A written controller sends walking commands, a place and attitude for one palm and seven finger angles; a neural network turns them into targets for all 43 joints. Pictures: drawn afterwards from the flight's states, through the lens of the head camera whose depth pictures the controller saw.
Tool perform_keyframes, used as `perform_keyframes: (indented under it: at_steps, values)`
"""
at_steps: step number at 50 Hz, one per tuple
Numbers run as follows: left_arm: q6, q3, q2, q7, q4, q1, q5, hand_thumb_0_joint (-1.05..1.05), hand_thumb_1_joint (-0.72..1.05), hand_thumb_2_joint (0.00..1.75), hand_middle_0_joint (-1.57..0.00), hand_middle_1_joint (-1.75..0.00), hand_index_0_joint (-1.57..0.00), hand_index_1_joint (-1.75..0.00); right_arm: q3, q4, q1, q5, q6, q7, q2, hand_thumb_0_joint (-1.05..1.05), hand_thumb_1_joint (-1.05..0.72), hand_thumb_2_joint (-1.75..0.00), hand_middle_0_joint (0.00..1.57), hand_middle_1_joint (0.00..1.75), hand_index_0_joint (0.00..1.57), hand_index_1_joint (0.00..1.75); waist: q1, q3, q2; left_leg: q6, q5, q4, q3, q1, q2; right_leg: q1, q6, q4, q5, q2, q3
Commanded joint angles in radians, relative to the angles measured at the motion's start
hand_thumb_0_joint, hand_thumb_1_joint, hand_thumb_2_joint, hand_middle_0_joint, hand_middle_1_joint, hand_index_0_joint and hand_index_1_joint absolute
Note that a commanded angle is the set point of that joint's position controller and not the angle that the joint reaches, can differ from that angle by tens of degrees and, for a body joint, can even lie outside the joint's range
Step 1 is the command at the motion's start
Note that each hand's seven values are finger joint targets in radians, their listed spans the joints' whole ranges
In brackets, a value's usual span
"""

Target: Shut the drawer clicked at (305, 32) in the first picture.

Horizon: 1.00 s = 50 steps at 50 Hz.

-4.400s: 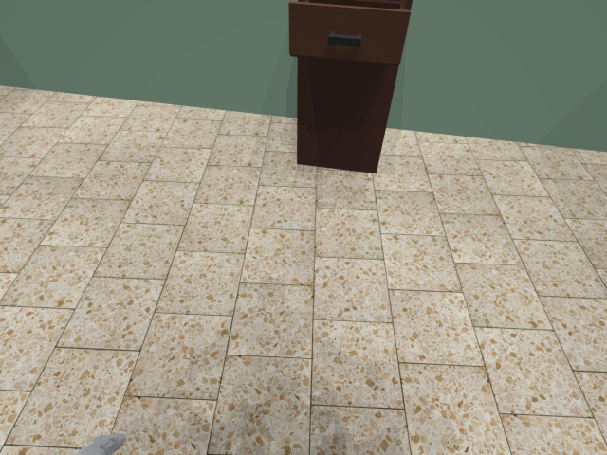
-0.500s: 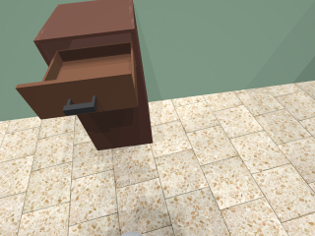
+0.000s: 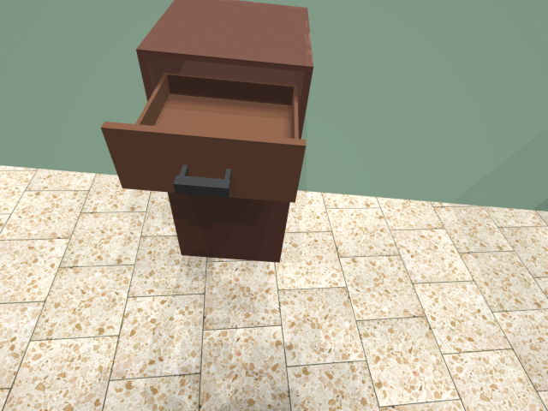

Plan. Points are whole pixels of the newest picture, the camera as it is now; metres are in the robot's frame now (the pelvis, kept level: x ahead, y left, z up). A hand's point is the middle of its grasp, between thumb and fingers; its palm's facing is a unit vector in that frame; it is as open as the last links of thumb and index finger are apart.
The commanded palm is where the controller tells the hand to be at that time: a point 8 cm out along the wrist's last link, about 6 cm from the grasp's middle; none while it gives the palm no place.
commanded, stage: take the last steps up to it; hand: left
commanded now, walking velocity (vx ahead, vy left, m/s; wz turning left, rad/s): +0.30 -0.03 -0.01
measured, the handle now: (204, 178) +0.52 +0.18 +0.01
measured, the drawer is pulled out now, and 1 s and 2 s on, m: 0.30 0.30 0.30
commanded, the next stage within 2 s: come to a stop and stand still in 0.56 s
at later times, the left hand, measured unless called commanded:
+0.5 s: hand (218, 343) +0.27 +0.12 -0.17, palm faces +0.00 -0.98 -0.19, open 7.4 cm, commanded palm none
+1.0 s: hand (195, 380) +0.21 +0.15 -0.19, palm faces +0.04 -0.99 -0.17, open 7.4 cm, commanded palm none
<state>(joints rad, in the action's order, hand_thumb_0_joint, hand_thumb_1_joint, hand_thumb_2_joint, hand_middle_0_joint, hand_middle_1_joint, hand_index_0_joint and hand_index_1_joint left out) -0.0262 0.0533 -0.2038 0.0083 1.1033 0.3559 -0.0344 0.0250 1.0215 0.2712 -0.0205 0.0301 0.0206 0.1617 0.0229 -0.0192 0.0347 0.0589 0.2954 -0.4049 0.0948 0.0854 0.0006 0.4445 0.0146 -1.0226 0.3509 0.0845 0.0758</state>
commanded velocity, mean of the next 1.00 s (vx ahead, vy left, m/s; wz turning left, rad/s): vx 0.07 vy -0.04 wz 0.01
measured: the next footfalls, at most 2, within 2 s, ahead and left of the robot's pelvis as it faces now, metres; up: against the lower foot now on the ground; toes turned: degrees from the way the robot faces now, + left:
right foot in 0.38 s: +0.25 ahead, -0.15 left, +0.00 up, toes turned -8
left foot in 0.78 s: +0.33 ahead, +0.09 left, +0.00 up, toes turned +6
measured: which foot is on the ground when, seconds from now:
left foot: down 0.00-0.40, up 0.42-0.76, down 0.78-1.00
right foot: up 0.00-0.36, down 0.38-0.86, up 0.88-1.00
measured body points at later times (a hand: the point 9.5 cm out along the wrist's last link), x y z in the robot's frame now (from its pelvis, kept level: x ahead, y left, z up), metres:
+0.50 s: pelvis +0.16 -0.05 -0.02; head +0.18 -0.06 +0.43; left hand +0.27 +0.17 -0.16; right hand +0.06 -0.25 -0.18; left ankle +0.03 +0.07 -0.65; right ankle +0.21 -0.14 -0.74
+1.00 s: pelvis +0.23 -0.02 -0.01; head +0.26 +0.00 +0.44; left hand +0.21 +0.20 -0.17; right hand +0.33 -0.24 -0.15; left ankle +0.29 +0.09 -0.74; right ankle +0.18 -0.15 -0.70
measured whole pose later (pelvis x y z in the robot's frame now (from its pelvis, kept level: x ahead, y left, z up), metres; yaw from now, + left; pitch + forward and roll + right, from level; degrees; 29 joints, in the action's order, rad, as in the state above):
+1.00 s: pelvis +0.23 -0.02 -0.01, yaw -2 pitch -1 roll -1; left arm -0.05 0.03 -0.16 -0.03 1.09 0.29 -0.02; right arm 0.02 1.02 0.09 -0.01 0.00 0.05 0.12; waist 0.04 -0.09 0.03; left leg 0.03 0.15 -0.46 0.13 0.29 0.06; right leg 0.31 0.03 -0.86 0.50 0.04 0.04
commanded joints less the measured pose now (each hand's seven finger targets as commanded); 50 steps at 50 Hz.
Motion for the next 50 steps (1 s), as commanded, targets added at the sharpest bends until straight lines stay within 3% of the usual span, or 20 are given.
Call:
perform_keyframes:
  at_steps: [1, 8, 13, 15, 17, 18, 19, 20, 21, 24, 28, 34, 37, 38, 40, 41, 42, 43, 46, 50]
  values:
    - [0.038, 0.004, -0.035, 0.004, -0.075, -0.058, 0.008, 0.0, 0.9, 0.9, -0.2, -0.3, -0.2, -0.3, 0.02, 0.013, 0.122, 0.01, 0.032, 0.012, 0.121, 0.0, -0.9, -0.9, 0.2, 0.3, 0.2, 0.3, -0.027, -0.091, -0.121, 0.097, -0.346, 0.227, -0.171, -0.061, 0.239, 0.193, 0.014, -0.069, -0.109, 0.022, -0.029]
    - [0.032, 0.005, -0.023, 0.006, -0.118, -0.197, 0.013, 0.0, 0.9, 0.9, -0.2, -0.3, -0.2, -0.3, 0.021, 0.073, 0.227, 0.004, 0.042, 0.02, 0.103, 0.0, -0.9, -0.9, 0.2, 0.3, 0.2, 0.3, -0.053, -0.149, -0.135, 0.13, -0.394, 0.235, -0.165, -0.128, 0.268, 0.281, 0.02, 0.067, -0.146, 0.039, -0.018]
    - [0.048, -0.002, 0.0, 0.008, -0.161, -0.317, 0.018, 0.0, 0.9, 0.9, -0.2, -0.3, -0.2, -0.3, 0.022, 0.115, 0.285, -0.01, 0.039, 0.021, 0.103, 0.0, -0.9, -0.9, 0.2, 0.3, 0.2, 0.3, -0.088, -0.162, -0.149, 0.115, -0.531, 0.169, -0.141, -0.147, 0.283, 0.197, -0.02, 0.285, -0.1, 0.015, 0.016]
    - [0.055, 0.001, -0.011, 0.005, -0.157, -0.281, 0.02, 0.0, 0.9, 0.9, -0.2, -0.3, -0.2, -0.3, 0.024, 0.119, 0.268, -0.012, 0.036, 0.02, 0.114, 0.0, -0.9, -0.9, 0.2, 0.3, 0.2, 0.3, -0.061, -0.124, -0.145, 0.1, -0.653, 0.103, -0.126, -0.116, 0.282, 0.056, -0.043, 0.374, -0.073, -0.022, 0.041]
    - [0.069, 0.009, -0.027, 0.001, -0.1, -0.108, 0.017, 0.0, 0.9, 0.9, -0.2, -0.3, -0.2, -0.3, 0.026, 0.121, 0.251, -0.002, 0.035, 0.019, 0.129, 0.0, -0.9, -0.9, 0.2, 0.3, 0.2, 0.3, 0.016, -0.028, -0.114, 0.058, -0.785, -0.085, -0.072, -0.081, 0.23, -0.193, -0.059, 0.481, -0.168, -0.081, 0.082]
    - [0.079, 0.023, -0.069, -0.004, -0.06, 0.019, 0.012, 0.0, 0.9, 0.9, -0.2, -0.3, -0.2, -0.3, 0.028, 0.116, 0.239, 0.008, 0.037, 0.014, 0.122, 0.0, -0.9, -0.9, 0.2, 0.3, 0.2, 0.3, 0.071, 0.04, -0.066, 0.025, -0.693, -0.245, -0.045, 0.039, 0.191, -0.41, -0.076, 0.515, -0.248, -0.051, 0.039]
    - [0.093, 0.047, -0.156, -0.017, -0.03, 0.147, 0.006, 0.0, 0.9, 0.9, -0.2, -0.3, -0.2, -0.3, 0.024, 0.096, 0.262, 0.02, 0.04, 0.005, 0.078, 0.0, -0.9, -0.9, 0.2, 0.3, 0.2, 0.3, 0.108, 0.166, 0.106, -0.022, -0.334, -0.519, 0.017, 0.274, 0.093, -0.668, -0.163, 0.538, -0.365, 0.184, -0.235]
    - [0.092, 0.058, -0.229, -0.023, -0.021, 0.194, 0.023, 0.0, 0.9, 0.9, -0.2, -0.3, -0.2, -0.3, 0.021, 0.071, 0.29, 0.024, 0.034, 0.008, 0.054, 0.0, -0.9, -0.9, 0.2, 0.3, 0.2, 0.3, 0.083, 0.253, 0.201, -0.049, 0.282, -0.834, -0.012, 0.395, -0.006, -0.721, -0.272, 0.656, -0.566, 0.407, -0.534]
    - [0.083, 0.053, -0.2, -0.028, -0.03, 0.138, 0.032, 0.0, 0.9, 0.9, -0.2, -0.3, -0.2, -0.3, 0.028, 0.064, 0.22, 0.022, 0.029, 0.012, 0.065, 0.0, -0.9, -0.9, 0.2, 0.3, 0.2, 0.3, 0.084, 0.165, 0.065, -0.03, 0.27, -0.91, -0.098, 0.433, 0.04, -0.621, -0.296, 0.688, -0.526, 0.38, -0.466]
    - [0.088, 0.017, -0.082, -0.035, -0.068, -0.056, 0.026, 0.0, 0.9, 0.9, -0.2, -0.3, -0.2, -0.3, 0.026, 0.054, 0.137, 0.004, 0.006, -0.002, 0.016, 0.0, -0.9, -0.9, 0.2, 0.3, 0.2, 0.3, 0.0, -0.052, 0.017, -0.039, 0.104, -0.875, -0.112, 0.423, 0.128, -0.24, -0.21, 0.772, -0.334, 0.287, -0.275]
    - [0.095, -0.006, -0.03, -0.037, -0.072, -0.095, 0.015, 0.0, 0.9, 0.9, -0.2, -0.3, -0.2, -0.3, 0.022, 0.068, 0.187, -0.002, -0.027, -0.009, -0.025, 0.0, -0.9, -0.9, 0.2, 0.3, 0.2, 0.3, -0.069, -0.06, 0.071, -0.081, 0.033, -0.654, -0.049, 0.312, 0.125, -0.092, -0.158, 0.808, -0.398, 0.192, -0.067]
    - [0.086, 0.004, -0.072, -0.032, -0.061, -0.065, 0.014, 0.0, 0.9, 0.9, -0.2, -0.3, -0.2, -0.3, 0.018, 0.015, 0.034, 0.002, -0.014, -0.021, -0.005, 0.0, -0.9, -0.9, 0.2, 0.3, 0.2, 0.3, -0.026, -0.033, 0.09, -0.102, -0.026, -0.329, -0.008, 0.266, 0.097, -0.181, -0.165, 0.78, -0.358, 0.168, -0.077]
    - [0.068, -0.009, -0.053, -0.04, -0.045, -0.074, 0.022, 0.0, 0.9, 0.9, -0.2, -0.3, -0.2, -0.3, 0.007, 0.037, 0.047, 0.006, -0.003, -0.009, 0.014, 0.0, -0.9, -0.9, 0.2, 0.3, 0.2, 0.3, -0.046, 0.0, 0.06, -0.108, -0.227, -0.057, -0.023, 0.06, 0.08, -0.167, -0.106, 0.655, -0.403, 0.107, -0.039]
    - [0.061, -0.017, -0.035, -0.041, -0.039, -0.04, 0.025, 0.0, 0.9, 0.9, -0.2, -0.3, -0.2, -0.3, 0.009, 0.046, 0.067, 0.005, 0.008, -0.004, 0.057, 0.0, -0.9, -0.9, 0.2, 0.3, 0.2, 0.3, -0.039, 0.04, -0.049, -0.099, -0.416, -0.017, -0.06, -0.018, 0.126, -0.168, -0.064, 0.593, -0.344, 0.061, -0.024]
    - [0.043, -0.027, 0.005, -0.049, -0.024, 0.043, 0.029, 0.0, 0.9, 0.9, -0.2, -0.3, -0.2, -0.3, 0.02, 0.033, 0.039, 0.006, 0.009, 0.008, 0.149, 0.0, -0.9, -0.9, 0.2, 0.3, 0.2, 0.3, -0.008, 0.054, -0.205, 0.005, -0.707, 0.008, -0.202, 0.007, 0.317, -0.202, -0.002, 0.541, -0.04, 0.004, 0.004]
    - [0.034, -0.028, 0.006, -0.053, -0.017, 0.05, 0.025, 0.0, 0.9, 0.9, -0.2, -0.3, -0.2, -0.3, 0.02, 0.025, 0.0, 0.006, -0.004, 0.012, 0.153, 0.0, -0.9, -0.9, 0.2, 0.3, 0.2, 0.3, -0.004, 0.007, -0.177, 0.027, -0.635, 0.042, -0.188, 0.077, 0.324, -0.228, 0.002, 0.527, 0.022, -0.01, 0.004]
    - [0.023, -0.026, -0.003, -0.05, -0.009, 0.042, 0.025, 0.0, 0.9, 0.9, -0.2, -0.3, -0.2, -0.3, 0.019, 0.025, -0.031, 0.008, -0.007, 0.021, 0.145, 0.0, -0.9, -0.9, 0.2, 0.3, 0.2, 0.3, -0.004, -0.014, -0.265, 0.036, -0.659, 0.083, -0.208, 0.091, 0.314, -0.214, 0.013, 0.482, 0.018, -0.011, 0.017]
    - [0.011, -0.022, -0.028, -0.047, -0.015, 0.031, 0.023, 0.0, 0.9, 0.9, -0.2, -0.3, -0.2, -0.3, 0.022, 0.021, -0.032, 0.01, -0.013, 0.028, 0.145, 0.0, -0.9, -0.9, 0.2, 0.3, 0.2, 0.3, -0.013, -0.033, -0.278, 0.054, -0.669, 0.115, -0.217, 0.097, 0.325, -0.189, 0.014, 0.397, 0.078, -0.012, 0.005]
    - [-0.008, -0.009, -0.051, -0.045, -0.032, 0.032, 0.017, 0.0, 0.9, 0.9, -0.2, -0.3, -0.2, -0.3, 0.037, 0.011, -0.029, 0.009, -0.022, 0.044, 0.164, 0.0, -0.9, -0.9, 0.2, 0.3, 0.2, 0.3, -0.024, 0.006, -0.221, 0.117, -0.805, 0.088, -0.22, 0.049, 0.372, -0.1, 0.009, 0.15, 0.19, -0.012, -0.063]
    - [-0.016, 0.008, -0.033, -0.042, -0.067, 0.019, 0.015, 0.0, 0.9, 0.9, -0.2, -0.3, -0.2, -0.3, 0.061, -0.019, -0.065, 0.006, -0.036, 0.041, 0.176, 0.0, -0.9, -0.9, 0.2, 0.3, 0.2, 0.3, -0.028, 0.107, -0.117, 0.136, -0.742, 0.035, -0.161, -0.026, 0.359, -0.022, 0.02, 0.02, 0.156, -0.032, -0.078]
